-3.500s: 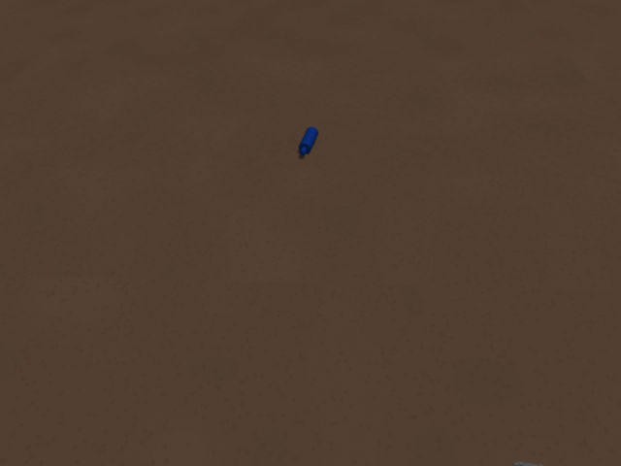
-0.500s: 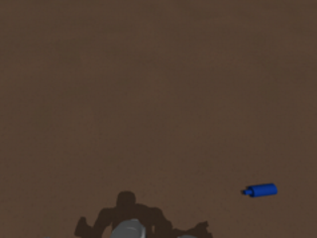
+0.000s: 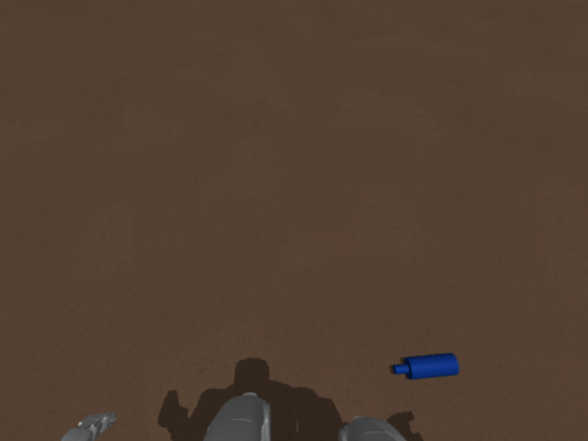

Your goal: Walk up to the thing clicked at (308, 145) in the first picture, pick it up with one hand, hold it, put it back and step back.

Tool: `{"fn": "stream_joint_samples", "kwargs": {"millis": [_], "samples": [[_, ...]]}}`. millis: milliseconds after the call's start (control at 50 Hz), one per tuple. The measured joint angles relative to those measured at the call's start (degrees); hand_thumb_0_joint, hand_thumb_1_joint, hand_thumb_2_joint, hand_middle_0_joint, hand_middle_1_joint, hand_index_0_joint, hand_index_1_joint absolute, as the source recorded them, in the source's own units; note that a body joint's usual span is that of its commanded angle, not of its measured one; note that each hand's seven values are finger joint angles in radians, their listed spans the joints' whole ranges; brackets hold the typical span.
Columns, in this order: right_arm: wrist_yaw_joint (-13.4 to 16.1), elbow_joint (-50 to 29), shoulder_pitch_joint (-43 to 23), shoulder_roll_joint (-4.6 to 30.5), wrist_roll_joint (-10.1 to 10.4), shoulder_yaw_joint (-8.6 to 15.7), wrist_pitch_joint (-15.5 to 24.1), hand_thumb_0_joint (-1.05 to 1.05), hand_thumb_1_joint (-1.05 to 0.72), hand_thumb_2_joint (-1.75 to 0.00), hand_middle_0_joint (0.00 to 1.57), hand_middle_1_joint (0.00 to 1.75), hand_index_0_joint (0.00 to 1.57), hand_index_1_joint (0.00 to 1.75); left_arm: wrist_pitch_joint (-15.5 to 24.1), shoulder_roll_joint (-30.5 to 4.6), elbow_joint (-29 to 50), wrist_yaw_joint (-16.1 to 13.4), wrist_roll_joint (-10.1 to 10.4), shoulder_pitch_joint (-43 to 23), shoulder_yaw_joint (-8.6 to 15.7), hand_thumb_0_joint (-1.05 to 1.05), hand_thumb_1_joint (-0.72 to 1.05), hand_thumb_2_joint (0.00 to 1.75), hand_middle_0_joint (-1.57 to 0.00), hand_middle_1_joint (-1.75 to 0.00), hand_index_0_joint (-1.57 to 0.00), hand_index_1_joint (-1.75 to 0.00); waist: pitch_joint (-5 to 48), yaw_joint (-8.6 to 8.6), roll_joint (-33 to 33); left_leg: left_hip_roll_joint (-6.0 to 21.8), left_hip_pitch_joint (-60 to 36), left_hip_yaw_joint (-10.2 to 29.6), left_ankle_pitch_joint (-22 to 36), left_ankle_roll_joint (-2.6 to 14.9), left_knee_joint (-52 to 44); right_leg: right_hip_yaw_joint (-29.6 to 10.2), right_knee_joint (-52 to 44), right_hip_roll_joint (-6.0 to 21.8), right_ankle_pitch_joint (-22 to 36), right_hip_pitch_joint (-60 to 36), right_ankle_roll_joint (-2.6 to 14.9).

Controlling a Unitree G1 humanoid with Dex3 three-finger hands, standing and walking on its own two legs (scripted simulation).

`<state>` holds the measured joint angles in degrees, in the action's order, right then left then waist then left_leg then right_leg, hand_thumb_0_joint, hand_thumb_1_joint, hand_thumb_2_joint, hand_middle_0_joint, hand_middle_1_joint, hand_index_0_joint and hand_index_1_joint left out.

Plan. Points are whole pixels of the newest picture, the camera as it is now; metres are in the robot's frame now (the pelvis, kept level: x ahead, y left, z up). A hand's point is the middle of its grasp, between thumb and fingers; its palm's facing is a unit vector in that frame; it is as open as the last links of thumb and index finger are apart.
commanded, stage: walk up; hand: left
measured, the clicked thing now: (424, 366) +0.39 -0.40 -0.71
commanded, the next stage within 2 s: none
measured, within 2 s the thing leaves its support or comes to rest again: neither
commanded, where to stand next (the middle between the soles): +0.05 -0.70 m, yaw +8 degrees
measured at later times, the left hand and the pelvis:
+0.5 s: hand out of the picture +0.10 +0.04 -0.16, palm faces -0.01 -0.92 -0.39, open 7.4 cm; pelvis +0.00 -0.26 -0.03, yaw +3 degrees
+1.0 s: hand out of the picture +0.09 -0.16 -0.16, palm faces -0.03 -0.93 -0.36, open 7.4 cm; pelvis -0.01 -0.46 -0.01, yaw +3 degrees
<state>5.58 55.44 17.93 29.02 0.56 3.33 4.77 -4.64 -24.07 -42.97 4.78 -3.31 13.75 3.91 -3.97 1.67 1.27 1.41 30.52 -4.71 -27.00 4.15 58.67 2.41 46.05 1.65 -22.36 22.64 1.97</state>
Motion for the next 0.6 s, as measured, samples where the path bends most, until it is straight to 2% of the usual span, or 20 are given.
{"fn": "stream_joint_samples", "kwargs": {"millis": [40,60,80,120,180,280,360,400,420,440,460,500,540,600], "samples": [[-0.3,-1.1,1.8,-1.4,0.1,-0.5,1.1,0.01,-0.91,-0.89,0.2,0.3,0.2,0.3,-0.6,-0.7,0.2,0.0,-0.1,0.6,-0.4,0.01,0.9,0.9,-0.2,-0.3,-0.21,-0.3,0.0,0.51,0.9,-1.9,-4.3,-1.7,5.7,0.21,-10.3,1.3,-0.8,-0.9,-0.1,-0.7,1.21],[-0.3,-1.9,3.0,-1.7,-0.3,-0.7,1.7,0.01,-0.9,-0.89,0.2,0.3,0.2,0.3,-0.9,-1.1,0.6,0.0,0.1,1.0,-0.6,0.01,0.9,0.9,-0.21,-0.3,-0.21,-0.3,0.2,0.47,0.9,-2.3,-6.3,-0.9,7.7,0.21,-15.4,2.0,0.5,-1.7,-0.5,0.0,1.62],[0.0,-2.5,3.6,-2.6,-1.0,-0.8,1.9,0.01,-0.9,-0.89,0.2,0.3,0.2,0.3,-1.1,-1.7,0.6,-0.3,0.2,0.9,-0.5,0.01,0.9,0.9,-0.21,-0.3,-0.21,-0.3,-0.5,0.05,1.9,-2.5,-6.2,-0.1,8.0,-0.12,-15.2,1.0,3.4,-2.3,-1.4,1.0,1.46],[0.2,-3.4,3.9,-4.0,-1.2,-1.5,1.6,0.01,-0.9,-0.89,0.2,0.3,0.21,0.3,-1.7,-2.6,0.4,-0.8,0.3,0.5,-0.3,0.01,0.9,0.9,-0.2,-0.3,-0.21,-0.3,-2.0,-0.52,4.0,-1.9,-6.0,0.7,7.9,-1.31,-14.0,-2.7,11.5,-4.0,-4.9,3.9,0.56],[0.4,-4.3,4.4,-4.7,-0.9,-1.7,1.2,0.01,-0.9,-0.89,0.21,0.3,0.21,0.3,-2.2,-3.6,-0.3,-0.6,0.4,0.2,0.0,0.01,0.91,0.9,-0.2,-0.3,-0.21,-0.3,-3.0,-1.57,5.7,0.0,-6.7,2.3,8.6,-2.8,-14.6,-6.1,20.0,-3.8,-4.1,7.9,-0.3],[0.0,-5.4,5.6,-2.7,-1.7,-0.8,0.6,0.01,-0.9,-0.89,0.21,0.3,0.21,0.3,-1.9,-4.8,0.2,0.7,0.5,-0.5,1.0,0.01,0.91,0.9,-0.2,-0.3,-0.21,-0.3,-3.2,-2.62,5.7,4.3,-5.5,5.4,7.8,-3.29,-12.9,-8.8,20.5,0.9,-2.5,10.4,-1.98],[-0.3,-5.7,5.8,-0.4,-2.5,0.0,0.1,0.01,-0.9,-0.89,0.21,0.3,0.21,0.3,-1.9,-6.4,0.8,1.2,0.6,-1.8,2.0,0.01,0.91,0.9,-0.2,-0.3,-0.21,-0.3,-2.4,-3.25,5.2,8.0,-2.8,8.5,5.9,-3.43,-9.5,-7.8,14.1,3.6,-5.0,8.8,-2.41],[-0.4,-5.2,5.5,0.7,-2.8,0.3,-0.5,0.01,-0.9,-0.89,0.21,0.3,0.21,0.3,-1.3,-7.2,1.1,1.3,0.7,-2.0,2.6,0.01,0.91,0.9,-0.2,-0.3,-0.2,-0.3,-1.6,-3.3,4.7,10.0,-1.1,10.6,4.7,-3.27,-7.4,-6.1,8.4,3.6,-3.6,6.0,-2.41],[-0.2,-4.5,4.9,1.5,-2.9,0.6,-1.1,0.01,-0.9,-0.89,0.21,0.3,0.21,0.3,-0.7,-6.8,1.2,1.0,0.5,-2.2,3.0,0.01,0.91,0.9,-0.2,-0.3,-0.2,-0.3,-1.9,-3.03,3.4,11.2,-0.2,12.6,2.9,-2.06,-5.5,-4.8,8.9,2.2,-3.2,6.0,-3.93],[0.1,-3.5,4.1,2.1,-2.7,0.9,-1.9,0.01,-0.9,-0.89,0.21,0.3,0.21,0.3,-0.1,-6.2,1.3,0.8,0.1,-2.3,3.0,0.01,0.91,0.9,-0.2,-0.3,-0.2,-0.3,-2.0,-2.81,2.4,10.7,1.2,14.8,-0.9,-1.21,-1.8,-3.7,11.0,1.2,-3.8,6.6,-4.41],[0.6,-2.3,3.1,2.0,-2.4,1.2,-2.9,0.01,-0.9,-0.89,0.21,0.3,0.21,0.3,0.3,-5.5,1.3,0.4,0.0,-2.2,2.6,0.0,0.91,0.9,-0.2,-0.3,-0.2,-0.3,-2.0,-2.44,2.2,8.7,2.6,15.5,-3.7,-0.78,2.8,-3.2,12.2,0.9,-4.4,7.1,-4.29],[1.3,-0.4,0.6,1.9,-1.3,1.7,-3.7,0.01,-0.9,-0.89,0.2,0.3,0.21,0.3,0.2,-2.8,0.3,-0.2,0.3,-2.4,1.4,0.0,0.91,0.9,-0.2,-0.3,-0.2,-0.3,-2.2,-1.64,0.7,4.8,4.2,14.1,-3.7,-0.58,9.9,-2.1,10.5,0.0,-3.4,5.9,-3.33],[1.2,0.3,-0.9,1.4,-0.4,1.4,-3.1,0.01,-0.9,-0.89,0.2,0.3,0.2,0.3,0.0,-0.6,-0.6,-0.3,0.2,-2.0,-0.1,0.0,0.91,0.9,-0.2,-0.3,-0.2,-0.3,-2.1,-0.89,-0.6,2.4,4.4,9.6,-2.5,-0.63,11.5,-1.2,6.3,-1.0,-1.2,4.0,-1.9],[0.4,-0.3,-0.6,-0.8,0.0,0.4,-1.6,0.01,-0.91,-0.89,0.2,0.3,0.2,0.3,-0.5,0.7,-0.8,0.0,-0.2,-1.3,-0.9,0.01,0.9,0.9,-0.2,-0.3,-0.21,-0.3,-1.7,-0.14,-0.5,-0.1,1.4,2.3,-2.1,-0.46,5.7,0.4,0.7,-1.9,1.3,1.3,0.6]]}}
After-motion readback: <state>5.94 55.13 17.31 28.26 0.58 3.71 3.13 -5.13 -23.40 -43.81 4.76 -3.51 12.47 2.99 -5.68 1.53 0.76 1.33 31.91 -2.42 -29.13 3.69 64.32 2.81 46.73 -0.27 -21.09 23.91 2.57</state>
